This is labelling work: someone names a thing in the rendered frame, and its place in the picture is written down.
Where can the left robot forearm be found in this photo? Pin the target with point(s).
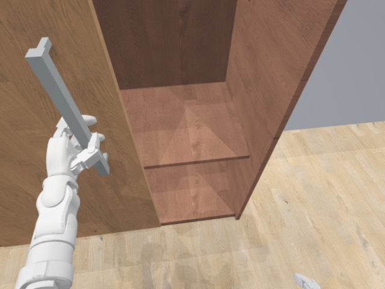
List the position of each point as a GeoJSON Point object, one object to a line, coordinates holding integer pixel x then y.
{"type": "Point", "coordinates": [49, 261]}

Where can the robot right hand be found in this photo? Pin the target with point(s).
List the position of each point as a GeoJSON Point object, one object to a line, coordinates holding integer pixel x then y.
{"type": "Point", "coordinates": [304, 282]}

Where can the handle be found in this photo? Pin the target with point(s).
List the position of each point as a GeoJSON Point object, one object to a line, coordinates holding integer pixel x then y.
{"type": "Point", "coordinates": [45, 70]}

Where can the robot left hand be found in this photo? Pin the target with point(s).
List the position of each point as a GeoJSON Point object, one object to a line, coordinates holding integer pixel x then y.
{"type": "Point", "coordinates": [61, 151]}

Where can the wardrobe door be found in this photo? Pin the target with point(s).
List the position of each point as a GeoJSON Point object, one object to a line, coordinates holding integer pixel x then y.
{"type": "Point", "coordinates": [118, 202]}

